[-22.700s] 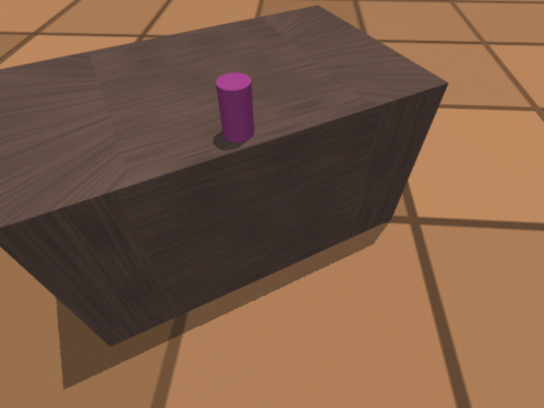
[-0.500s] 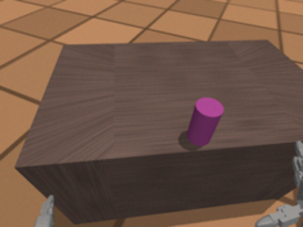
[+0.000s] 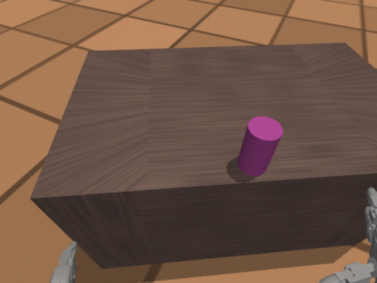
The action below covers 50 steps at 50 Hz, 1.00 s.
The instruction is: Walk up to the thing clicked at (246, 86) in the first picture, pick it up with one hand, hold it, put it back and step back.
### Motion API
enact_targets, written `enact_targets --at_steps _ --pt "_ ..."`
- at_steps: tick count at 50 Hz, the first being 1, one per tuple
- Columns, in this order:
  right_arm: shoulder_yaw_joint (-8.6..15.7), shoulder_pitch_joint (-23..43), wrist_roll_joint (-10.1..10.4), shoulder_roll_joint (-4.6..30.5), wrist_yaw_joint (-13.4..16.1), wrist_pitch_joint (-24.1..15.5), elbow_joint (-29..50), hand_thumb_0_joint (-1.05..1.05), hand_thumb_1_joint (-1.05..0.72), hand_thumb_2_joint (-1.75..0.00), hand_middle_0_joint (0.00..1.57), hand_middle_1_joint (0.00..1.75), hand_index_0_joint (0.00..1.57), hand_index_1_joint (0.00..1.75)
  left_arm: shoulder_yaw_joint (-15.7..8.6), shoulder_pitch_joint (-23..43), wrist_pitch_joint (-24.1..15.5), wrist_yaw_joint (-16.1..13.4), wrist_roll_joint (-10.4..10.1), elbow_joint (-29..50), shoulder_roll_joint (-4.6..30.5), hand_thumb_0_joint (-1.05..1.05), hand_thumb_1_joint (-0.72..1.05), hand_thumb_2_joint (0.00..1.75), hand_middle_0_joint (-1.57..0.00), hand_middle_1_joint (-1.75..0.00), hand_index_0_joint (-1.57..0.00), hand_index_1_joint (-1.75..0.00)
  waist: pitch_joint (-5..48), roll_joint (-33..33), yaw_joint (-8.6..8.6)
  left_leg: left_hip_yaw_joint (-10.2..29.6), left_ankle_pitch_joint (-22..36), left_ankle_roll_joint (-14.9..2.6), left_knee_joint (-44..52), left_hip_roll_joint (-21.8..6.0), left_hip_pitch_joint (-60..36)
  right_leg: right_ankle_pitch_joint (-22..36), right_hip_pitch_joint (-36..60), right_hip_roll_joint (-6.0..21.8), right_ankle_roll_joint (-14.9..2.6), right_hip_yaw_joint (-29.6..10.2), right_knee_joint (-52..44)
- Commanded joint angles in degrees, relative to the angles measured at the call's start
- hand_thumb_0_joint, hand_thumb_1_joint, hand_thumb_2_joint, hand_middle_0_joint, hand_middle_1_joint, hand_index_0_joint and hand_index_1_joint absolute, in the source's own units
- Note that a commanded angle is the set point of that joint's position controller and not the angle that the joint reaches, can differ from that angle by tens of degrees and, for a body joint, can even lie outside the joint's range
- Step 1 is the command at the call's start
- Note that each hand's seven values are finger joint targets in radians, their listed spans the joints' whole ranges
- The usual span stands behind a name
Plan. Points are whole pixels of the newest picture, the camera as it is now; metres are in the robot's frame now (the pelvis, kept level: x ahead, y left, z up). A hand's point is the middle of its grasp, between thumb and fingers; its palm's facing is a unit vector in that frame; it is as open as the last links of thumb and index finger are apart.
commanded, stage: home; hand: right
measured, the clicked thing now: (257, 147) +0.44 -0.19 +0.00
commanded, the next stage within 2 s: none
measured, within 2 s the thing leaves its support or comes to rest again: neither
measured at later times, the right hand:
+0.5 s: hand (268, 263) +0.19 -0.18 -0.11, palm faces +0.05 +0.98 -0.19, open 17.4 cm
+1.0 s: hand out of the picture +0.15 -0.25 -0.13, palm faces -0.06 +0.93 -0.36, open 17.5 cm
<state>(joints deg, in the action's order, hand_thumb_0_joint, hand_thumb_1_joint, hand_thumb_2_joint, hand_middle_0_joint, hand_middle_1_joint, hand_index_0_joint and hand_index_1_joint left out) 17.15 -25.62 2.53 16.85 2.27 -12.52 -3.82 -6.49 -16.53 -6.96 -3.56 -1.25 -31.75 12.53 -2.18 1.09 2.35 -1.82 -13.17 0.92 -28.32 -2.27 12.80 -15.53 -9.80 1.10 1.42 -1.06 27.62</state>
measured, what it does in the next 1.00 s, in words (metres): stands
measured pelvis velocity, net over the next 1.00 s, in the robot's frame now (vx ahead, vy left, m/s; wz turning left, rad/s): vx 0.03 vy -0.01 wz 0.03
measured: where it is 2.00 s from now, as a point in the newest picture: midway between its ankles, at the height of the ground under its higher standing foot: outside the picture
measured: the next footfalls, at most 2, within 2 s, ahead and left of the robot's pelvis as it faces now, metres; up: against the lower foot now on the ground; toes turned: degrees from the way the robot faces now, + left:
none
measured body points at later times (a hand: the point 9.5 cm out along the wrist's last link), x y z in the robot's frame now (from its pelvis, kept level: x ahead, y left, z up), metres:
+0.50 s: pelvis +0.01 -0.01 +0.00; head +0.03 -0.02 +0.45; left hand +0.17 +0.23 -0.09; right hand +0.18 -0.23 -0.09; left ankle +0.02 +0.13 -0.74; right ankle +0.00 -0.14 -0.74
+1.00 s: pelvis +0.03 -0.01 +0.00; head +0.03 +0.00 +0.45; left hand +0.12 +0.28 -0.12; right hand +0.15 -0.30 -0.11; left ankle +0.02 +0.13 -0.74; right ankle +0.00 -0.14 -0.74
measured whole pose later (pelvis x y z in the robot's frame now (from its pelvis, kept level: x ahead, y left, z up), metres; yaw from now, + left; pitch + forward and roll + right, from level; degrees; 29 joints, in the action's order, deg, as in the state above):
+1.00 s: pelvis +0.03 -0.01 +0.00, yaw +2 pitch -1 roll +0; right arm -0.4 -11.0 -1.6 18.8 0.8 -2.0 -49.9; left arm -0.8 -11.2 -0.1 0.0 2.2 -50.3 19.4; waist -0.2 0.8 -0.4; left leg 0.1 -15.5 1.8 -29.6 -2.6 13.3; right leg -18.3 -9.3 0.8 0.6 0.9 28.4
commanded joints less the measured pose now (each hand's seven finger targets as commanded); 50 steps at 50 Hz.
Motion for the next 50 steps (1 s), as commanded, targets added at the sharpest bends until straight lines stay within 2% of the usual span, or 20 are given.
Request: enact_targets --at_steps 1,2,5,8,11,14,17,21,23,24,25,26,30,32,38,39,40,41,46,50 --pt "-2.32 5.24 -0.72 5.65 0.27 -3.31 6.92 0.00 0.57 -0.05 0.05 0.05 0.05 0.05 5.29 11.04 -4.50 0.16 0.20 8.14 0.23 0.00 0.11 0.58 -0.14 -0.21 -0.14 -0.21 4.50 1.45 -0.27 -2.41 1.86 -0.96 5.48 1.41 -3.53 4.34 -4.23 -1.64 -1.82 2.78 -5.99" --pt "-2.94 5.71 -0.82 5.55 0.42 -3.05 5.65 0.00 0.58 -0.04 0.05 0.05 0.05 0.05 5.03 10.55 -4.65 0.01 0.34 7.29 1.13 0.00 0.19 0.60 -0.15 -0.21 -0.15 -0.21 4.86 1.12 -0.57 -2.50 2.92 -0.87 5.21 1.49 -3.72 5.21 -3.97 -1.58 -1.76 2.80 -5.91" --pt "-5.52 3.76 -1.27 4.85 0.41 -1.71 1.04 0.00 0.54 -0.06 0.05 0.05 0.05 0.05 0.44 7.75 -4.40 -0.75 0.97 4.81 7.41 0.00 0.43 0.66 -0.16 -0.23 -0.16 -0.23 6.47 0.97 -2.11 -2.78 6.17 -0.97 4.31 1.75 -3.33 8.22 -1.79 -1.26 -1.48 2.61 -5.69" --pt "-6.98 6.28 -1.69 4.17 0.54 0.35 -4.72 0.00 0.56 -0.05 0.05 0.05 0.05 0.05 -1.20 5.40 -4.27 -0.96 0.90 3.25 8.92 0.00 0.65 0.76 -0.17 -0.25 -0.17 -0.26 6.32 -0.71 -3.46 -3.33 8.62 -0.83 4.15 2.19 -2.79 10.76 -0.54 -0.70 -1.35 2.14 -5.75" --pt "-10.50 9.94 -2.02 1.39 0.11 1.92 -11.41 0.00 0.56 -0.05 0.05 0.05 0.05 0.05 1.38 8.68 -3.98 -0.66 0.71 3.86 5.86 0.00 0.77 0.83 -0.19 -0.27 -0.19 -0.28 5.19 -3.24 -3.43 -3.10 6.97 -0.58 4.89 1.88 -2.29 8.77 -1.76 -0.95 -1.78 2.35 -5.47" --pt "-11.28 15.97 -2.19 1.95 0.29 2.52 -14.69 0.00 0.57 -0.05 0.05 0.05 0.05 0.05 3.54 10.98 -3.85 -0.50 0.41 3.17 3.36 0.00 0.87 0.88 -0.20 -0.29 -0.20 -0.29 5.00 -1.51 -2.80 -2.14 3.56 -0.50 5.81 1.21 -2.16 4.71 -3.15 -1.57 -2.00 2.90 -5.69" --pt "-13.59 17.62 -2.27 0.81 0.70 2.95 -18.49 0.00 0.56 -0.05 0.05 0.05 0.05 0.05 4.54 11.97 -3.92 -0.12 0.45 4.25 2.91 0.00 0.89 0.90 -0.20 -0.30 -0.20 -0.30 7.29 0.61 -2.30 -2.19 5.75 -0.96 4.72 1.47 -4.10 6.95 -3.27 -1.17 -1.27 2.68 -5.76" --pt "-13.07 17.73 -2.25 2.25 1.38 3.79 -20.57 0.00 0.56 -0.05 0.05 0.05 0.05 0.05 4.60 11.18 -3.14 0.13 0.49 3.78 3.32 0.00 0.90 0.90 -0.20 -0.30 -0.20 -0.30 11.35 2.99 -1.39 -1.85 12.03 -1.09 3.77 1.39 -7.33 13.42 -2.19 -1.30 -0.81 3.16 -4.64" --pt "-13.77 17.41 -2.03 1.82 1.53 4.34 -22.05 0.00 0.54 -0.06 0.05 0.05 0.05 0.05 4.26 11.17 -2.50 0.27 0.52 3.57 3.90 0.00 0.90 0.90 -0.20 -0.30 -0.20 -0.30 9.88 3.16 -1.58 -1.94 12.08 -1.21 4.23 1.57 -7.46 13.52 -2.40 -1.13 -0.71 3.25 -4.77" --pt "-7.04 16.87 -2.19 6.25 3.15 3.61 -17.63 0.00 0.55 -0.05 0.05 0.05 0.05 0.05 3.57 6.89 -1.69 0.38 1.33 -0.84 7.36 0.00 0.90 0.90 -0.20 -0.30 -0.20 -0.30 8.84 4.56 0.34 -1.47 9.69 -1.41 4.28 1.99 -7.43 10.97 -3.08 -1.61 -0.73 3.49 -4.73" --pt "-13.27 13.89 -2.42 0.23 2.67 4.08 -21.72 0.00 0.54 -0.06 0.05 0.05 0.05 0.05 4.15 7.38 -1.52 0.57 1.18 0.12 6.37 0.00 0.90 0.90 -0.20 -0.30 -0.20 -0.30 7.85 1.89 -1.75 -1.71 10.19 -1.39 4.40 2.34 -6.66 11.51 -2.64 -1.23 -0.78 3.53 -4.92" --pt "-15.38 13.47 -2.16 -2.26 2.39 4.53 -22.69 0.00 0.57 -0.04 0.05 0.05 0.05 0.05 4.49 8.35 -1.46 0.75 1.10 0.67 5.61 0.00 0.90 0.90 -0.20 -0.30 -0.20 -0.30 6.15 0.51 -1.96 -1.86 9.31 -1.27 4.78 2.33 -5.93 10.34 -3.65 -1.27 -1.03 3.69 -5.07" --pt "-14.90 16.33 -2.04 -1.79 2.64 4.20 -21.82 0.00 0.57 -0.04 0.05 0.05 0.05 0.05 4.35 8.79 -0.06 1.00 0.85 0.52 6.24 0.00 0.90 0.90 -0.20 -0.30 -0.20 -0.30 5.08 -2.17 -2.06 -2.03 7.85 -1.18 4.79 2.60 -3.92 9.13 -3.82 -0.94 -1.32 3.49 -5.10" --pt "-16.21 17.33 -2.08 -3.08 2.57 3.97 -21.84 0.00 0.57 -0.04 0.05 0.05 0.05 0.05 4.11 8.27 0.29 1.10 0.99 0.41 6.30 0.00 0.90 0.90 -0.20 -0.30 -0.20 -0.30 6.40 -2.54 -2.55 -2.08 9.25 -1.25 4.06 2.71 -3.89 10.77 -3.00 -0.72 -1.19 3.26 -4.74" --pt "-14.49 19.72 -2.18 -0.87 3.10 4.04 -19.94 0.00 0.59 -0.03 0.05 0.05 0.05 0.05 4.04 7.60 1.36 0.64 0.87 -0.25 6.28 0.00 0.90 0.90 -0.20 -0.30 -0.20 -0.30 9.76 -2.24 -2.25 -1.43 14.85 -0.87 2.71 2.16 -5.51 15.94 -0.95 -1.19 -1.28 3.57 -2.88" --pt "-11.62 11.87 -5.59 13.53 1.45 6.06 -30.62 0.00 0.58 -0.03 0.05 0.05 0.05 0.05 1.26 4.61 2.53 1.47 4.33 -6.01 17.08 0.00 0.90 0.90 -0.20 -0.30 -0.20 -0.30 12.82 1.29 -2.31 3.58 27.32 -2.72 -2.82 -4.63 -6.71 27.21 0.44 4.55 -2.31 -0.91 0.30" --pt "-11.41 11.42 -5.20 13.76 0.78 7.10 -31.73 0.00 0.57 -0.04 0.05 0.05 0.05 0.05 1.27 3.30 3.26 1.82 4.15 -6.76 16.74 0.00 0.90 0.90 -0.20 -0.30 -0.20 -0.30 14.54 1.67 -2.58 3.25 29.45 -3.62 -3.55 -4.84 -7.31 29.34 1.90 4.57 -2.29 -0.90 0.63" --pt "-12.06 10.89 -4.70 11.94 0.26 7.36 -32.55 0.00 0.55 -0.06 0.05 0.05 0.05 0.05 1.44 3.78 3.61 2.09 3.76 -7.21 16.41 0.00 0.90 0.90 -0.20 -0.30 -0.20 -0.30 15.00 1.65 -2.13 3.15 31.62 -3.29 -3.32 -4.65 -7.32 30.04 2.48 4.36 -2.37 -1.01 1.61" --pt "-14.74 17.07 -4.07 10.90 -1.04 8.44 -39.12 0.00 0.57 -0.04 0.05 0.05 0.05 0.05 3.17 7.53 4.68 3.01 3.13 -12.40 16.04 0.00 0.90 0.90 -0.20 -0.30 -0.20 -0.30 4.47 -1.55 -2.66 3.91 14.83 -2.62 1.94 -4.09 -2.01 13.53 -2.34 4.42 -2.31 -1.59 -3.85" --pt "-15.10 18.21 -3.93 13.06 -1.28 8.89 -44.56 0.00 0.55 -0.05 0.05 0.05 0.05 0.05 3.77 7.91 5.24 3.41 3.00 -17.02 16.92 0.00 0.90 0.90 -0.20 -0.30 -0.20 -0.30 4.14 -2.73 -2.69 5.15 14.90 -2.40 4.11 -4.65 -3.91 10.50 -1.40 4.41 -2.72 -2.16 -5.94"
